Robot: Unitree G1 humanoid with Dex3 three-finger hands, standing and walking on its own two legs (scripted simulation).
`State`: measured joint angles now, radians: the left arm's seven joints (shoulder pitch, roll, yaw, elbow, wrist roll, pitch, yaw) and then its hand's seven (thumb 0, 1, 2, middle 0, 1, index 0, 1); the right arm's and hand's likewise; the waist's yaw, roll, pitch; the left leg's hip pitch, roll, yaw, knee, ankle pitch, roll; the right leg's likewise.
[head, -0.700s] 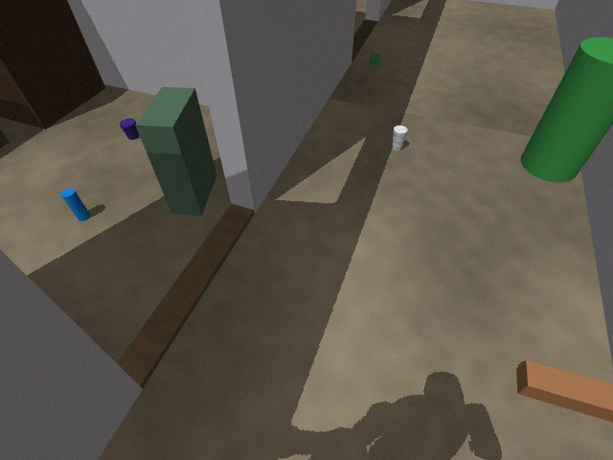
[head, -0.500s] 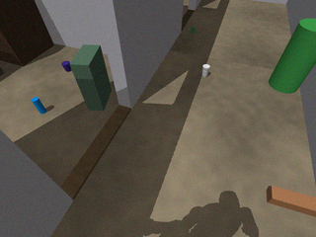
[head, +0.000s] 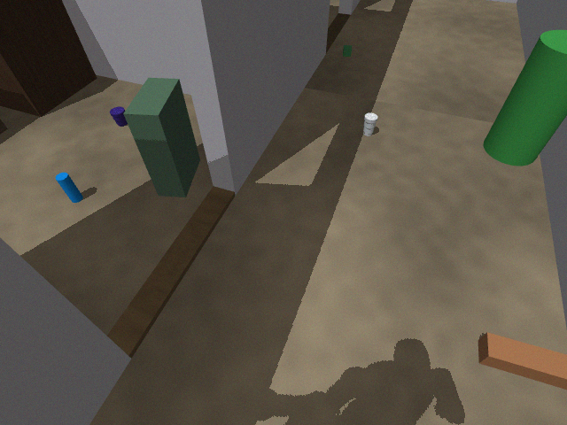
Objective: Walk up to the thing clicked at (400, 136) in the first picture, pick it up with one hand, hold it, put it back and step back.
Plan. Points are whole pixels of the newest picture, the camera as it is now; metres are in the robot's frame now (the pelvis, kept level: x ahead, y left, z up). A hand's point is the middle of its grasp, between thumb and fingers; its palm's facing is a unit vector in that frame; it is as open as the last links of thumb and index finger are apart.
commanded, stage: stand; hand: left
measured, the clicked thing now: (369, 125) +1.71 -0.44 -0.72
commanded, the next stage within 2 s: walk up in 0.42 s
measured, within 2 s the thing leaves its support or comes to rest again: neither
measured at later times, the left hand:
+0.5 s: hand out of the picture +0.08 +0.25 -0.15, palm faces -0.06 -0.94 -0.33, open 7.3 cm
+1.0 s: hand (222, 374) +0.21 +0.13 -0.14, palm faces -0.16 -0.92 -0.37, open 7.3 cm
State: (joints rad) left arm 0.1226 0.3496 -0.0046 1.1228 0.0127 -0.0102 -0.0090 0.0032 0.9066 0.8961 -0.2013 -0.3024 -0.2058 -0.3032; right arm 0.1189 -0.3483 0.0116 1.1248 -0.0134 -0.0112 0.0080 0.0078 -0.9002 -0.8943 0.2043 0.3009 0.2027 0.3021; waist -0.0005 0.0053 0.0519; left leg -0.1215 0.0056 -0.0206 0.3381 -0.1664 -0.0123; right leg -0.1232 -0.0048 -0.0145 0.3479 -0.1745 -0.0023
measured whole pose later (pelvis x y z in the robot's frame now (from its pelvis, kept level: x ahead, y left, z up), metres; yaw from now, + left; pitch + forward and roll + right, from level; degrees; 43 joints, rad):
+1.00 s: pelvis +0.15 -0.14 -0.01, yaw -14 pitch -3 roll +0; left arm 0.35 0.38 0.07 0.97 0.01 -0.05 -0.08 0.00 0.90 0.90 -0.20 -0.30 -0.21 -0.30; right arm 0.18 -0.42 -0.05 0.95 -0.02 -0.05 0.09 0.01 -0.90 -0.89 0.20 0.30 0.20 0.30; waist 0.06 0.06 0.04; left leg -0.49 0.09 0.05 0.99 -0.30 0.02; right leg -0.14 0.03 -0.05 0.46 -0.27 -0.05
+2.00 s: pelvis +0.65 -0.32 -0.01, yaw -22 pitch -3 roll -1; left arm 0.34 0.37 0.04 0.89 0.00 -0.10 -0.05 0.00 0.90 0.90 -0.21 -0.30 -0.21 -0.30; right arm 0.26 -0.44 -0.06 0.87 -0.01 -0.03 0.08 0.01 -0.90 -0.89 0.20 0.30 0.20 0.30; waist 0.02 0.08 0.07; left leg -0.55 0.09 -0.04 0.91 -0.18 0.00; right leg -0.12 0.02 -0.07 0.41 -0.24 -0.04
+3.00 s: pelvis +1.01 -0.43 -0.01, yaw -21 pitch -4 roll +0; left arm 0.32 0.37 0.04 0.86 0.01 -0.09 -0.03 0.00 0.90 0.90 -0.20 -0.30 -0.21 -0.30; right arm 0.29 -0.44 -0.07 0.87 -0.01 -0.01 0.07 0.01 -0.90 -0.89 0.20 0.30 0.20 0.30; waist 0.01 0.08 0.09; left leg -0.50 0.05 -0.09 0.89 -0.22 0.00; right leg -0.13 -0.02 -0.10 0.43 -0.23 -0.03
